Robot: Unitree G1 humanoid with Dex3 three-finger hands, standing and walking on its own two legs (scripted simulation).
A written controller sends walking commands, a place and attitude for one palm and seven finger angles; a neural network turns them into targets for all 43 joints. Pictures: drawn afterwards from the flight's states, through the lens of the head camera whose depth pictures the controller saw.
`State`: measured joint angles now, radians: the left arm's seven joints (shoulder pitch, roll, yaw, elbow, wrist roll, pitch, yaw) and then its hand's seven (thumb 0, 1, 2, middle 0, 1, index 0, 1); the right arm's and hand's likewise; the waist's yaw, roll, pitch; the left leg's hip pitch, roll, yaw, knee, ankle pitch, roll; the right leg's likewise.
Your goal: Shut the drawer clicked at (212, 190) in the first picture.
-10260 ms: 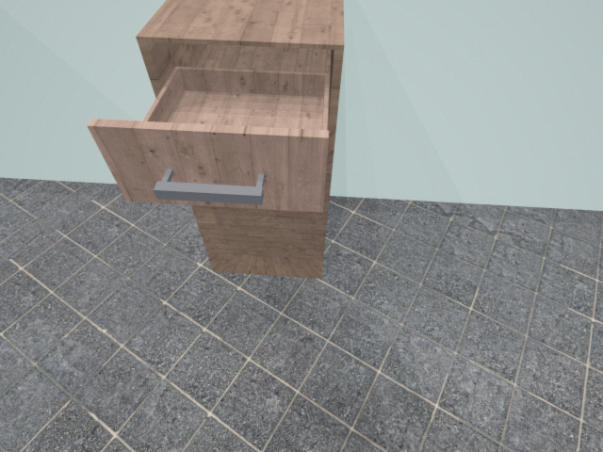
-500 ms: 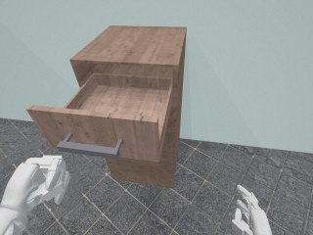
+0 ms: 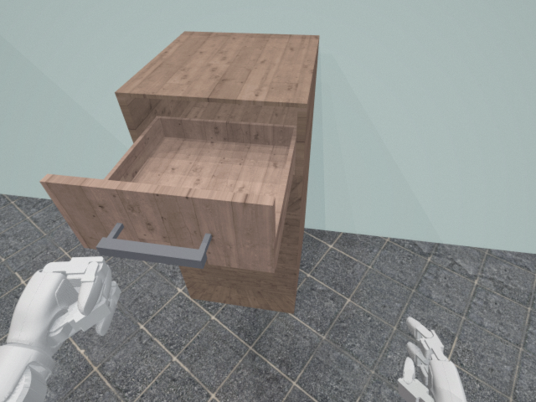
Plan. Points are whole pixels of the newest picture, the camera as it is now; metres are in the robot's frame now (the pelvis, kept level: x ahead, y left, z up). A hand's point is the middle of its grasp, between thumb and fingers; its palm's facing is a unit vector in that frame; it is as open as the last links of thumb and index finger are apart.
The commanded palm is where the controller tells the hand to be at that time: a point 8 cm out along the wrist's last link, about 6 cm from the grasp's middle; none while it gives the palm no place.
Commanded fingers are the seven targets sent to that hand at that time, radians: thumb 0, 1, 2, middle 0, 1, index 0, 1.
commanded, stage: bring the fist close to the handle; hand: left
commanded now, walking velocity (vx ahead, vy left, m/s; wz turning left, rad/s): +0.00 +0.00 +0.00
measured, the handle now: (156, 243) +0.34 +0.23 +0.05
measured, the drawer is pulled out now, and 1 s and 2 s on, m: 0.30 0.30 0.26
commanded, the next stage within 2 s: push the drawer shut in 1.18 s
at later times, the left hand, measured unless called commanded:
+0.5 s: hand (151, 302) +0.22 +0.19 +0.08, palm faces -0.04 -1.00 -0.08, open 3.3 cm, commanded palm +0.20 +0.25 +0.08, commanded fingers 0.00 0.90 0.90 -1.40 -1.60 -1.40 -1.60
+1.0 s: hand (157, 291) +0.25 +0.20 +0.06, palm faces -0.04 -1.00 -0.07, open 3.3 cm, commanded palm +0.22 +0.26 +0.06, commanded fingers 0.00 0.90 0.90 -1.40 -1.60 -1.40 -1.60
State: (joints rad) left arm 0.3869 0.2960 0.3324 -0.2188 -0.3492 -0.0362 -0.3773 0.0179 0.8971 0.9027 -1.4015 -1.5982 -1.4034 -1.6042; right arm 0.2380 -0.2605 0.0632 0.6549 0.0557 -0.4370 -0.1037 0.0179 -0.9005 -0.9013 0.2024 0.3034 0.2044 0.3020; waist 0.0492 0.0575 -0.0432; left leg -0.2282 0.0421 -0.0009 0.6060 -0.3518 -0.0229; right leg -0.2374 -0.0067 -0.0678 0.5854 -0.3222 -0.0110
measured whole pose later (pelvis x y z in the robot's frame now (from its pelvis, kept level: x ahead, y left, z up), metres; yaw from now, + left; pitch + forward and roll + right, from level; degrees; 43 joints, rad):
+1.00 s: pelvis -0.01 +0.00 -0.02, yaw +0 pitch +6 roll +0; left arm 0.16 0.26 0.25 0.15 -0.28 -0.28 -0.33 0.02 0.90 0.90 -1.40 -1.60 -1.40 -1.60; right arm 0.26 -0.27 0.02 0.63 0.03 -0.26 -0.07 0.02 -0.90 -0.90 0.20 0.30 0.20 0.30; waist -0.02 0.04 -0.07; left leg -0.47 0.03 0.00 0.77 -0.40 -0.02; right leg -0.49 -0.02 -0.06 0.77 -0.38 -0.01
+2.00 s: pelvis -0.04 +0.00 -0.02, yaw +2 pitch +6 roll +0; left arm -0.26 0.32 0.19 0.54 -0.25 -0.29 -0.33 0.01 0.73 0.96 -1.40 -1.60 -1.40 -1.60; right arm 0.23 -0.27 0.05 0.67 0.05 -0.21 -0.10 0.01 -0.90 -0.90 0.20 0.30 0.21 0.30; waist -0.01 0.03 -0.02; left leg -0.54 0.01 -0.02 0.81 -0.37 -0.02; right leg -0.55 -0.04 -0.08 0.79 -0.35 -0.01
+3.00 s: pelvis -0.04 +0.01 -0.03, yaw +0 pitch +13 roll -1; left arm -0.76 0.43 0.27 1.06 -0.17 -0.37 -0.34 0.04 0.71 0.94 -1.40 -1.60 -1.40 -1.60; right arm 0.32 -0.27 0.04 0.68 0.02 -0.10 -0.06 0.01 -0.90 -0.90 0.20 0.30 0.20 0.30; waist -0.09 0.02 -0.04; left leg -0.71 0.03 -0.01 0.88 -0.39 0.00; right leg -0.71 -0.03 -0.06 0.83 -0.35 0.00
